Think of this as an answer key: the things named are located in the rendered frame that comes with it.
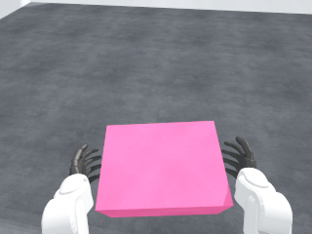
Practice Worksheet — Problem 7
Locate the robot right hand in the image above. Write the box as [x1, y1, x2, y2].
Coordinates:
[221, 136, 256, 179]

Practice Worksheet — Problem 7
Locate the right robot forearm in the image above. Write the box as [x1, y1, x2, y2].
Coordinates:
[234, 168, 293, 234]

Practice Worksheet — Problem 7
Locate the left robot forearm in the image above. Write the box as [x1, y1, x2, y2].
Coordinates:
[41, 174, 94, 234]

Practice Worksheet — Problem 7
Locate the robot left hand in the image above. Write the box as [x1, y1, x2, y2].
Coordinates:
[69, 142, 101, 183]

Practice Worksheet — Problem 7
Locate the carton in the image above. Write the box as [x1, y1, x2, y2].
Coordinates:
[95, 121, 234, 217]

